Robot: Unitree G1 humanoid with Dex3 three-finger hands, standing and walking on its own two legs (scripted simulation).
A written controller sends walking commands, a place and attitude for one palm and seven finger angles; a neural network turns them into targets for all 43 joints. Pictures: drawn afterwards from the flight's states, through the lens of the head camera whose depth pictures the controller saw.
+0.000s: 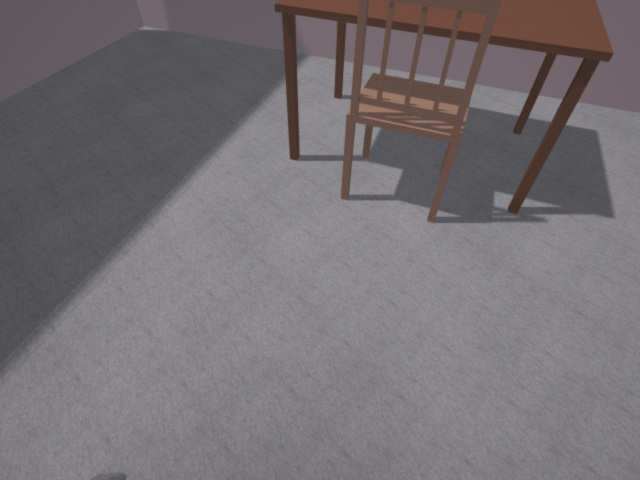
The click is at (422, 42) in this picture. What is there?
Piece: chair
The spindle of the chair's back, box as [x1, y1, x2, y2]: [404, 6, 427, 104]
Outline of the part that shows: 427,6 422,7 404,104 408,104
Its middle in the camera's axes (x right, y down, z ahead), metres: +0.32 -0.61 +1.30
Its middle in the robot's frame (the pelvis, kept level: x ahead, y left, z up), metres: +1.39 -0.25 -0.07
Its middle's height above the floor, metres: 0.70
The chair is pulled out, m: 0.00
